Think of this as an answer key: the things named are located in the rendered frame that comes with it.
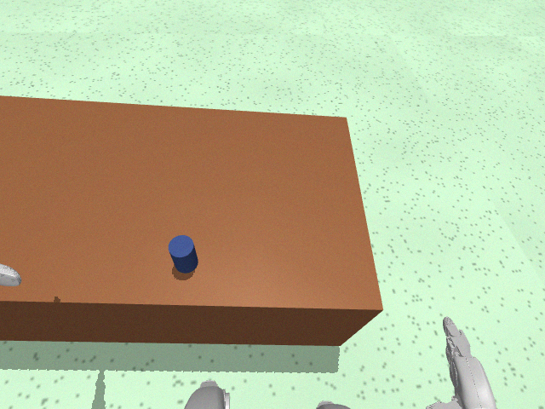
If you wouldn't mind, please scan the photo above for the can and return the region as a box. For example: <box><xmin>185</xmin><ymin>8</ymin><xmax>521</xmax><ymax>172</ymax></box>
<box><xmin>169</xmin><ymin>235</ymin><xmax>198</xmax><ymax>274</ymax></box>

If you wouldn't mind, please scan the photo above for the right robot hand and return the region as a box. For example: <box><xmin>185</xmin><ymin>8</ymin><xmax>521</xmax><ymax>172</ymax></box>
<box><xmin>426</xmin><ymin>317</ymin><xmax>496</xmax><ymax>409</ymax></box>

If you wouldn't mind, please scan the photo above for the left robot hand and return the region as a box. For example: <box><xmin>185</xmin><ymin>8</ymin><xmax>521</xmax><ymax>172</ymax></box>
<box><xmin>0</xmin><ymin>263</ymin><xmax>21</xmax><ymax>286</ymax></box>

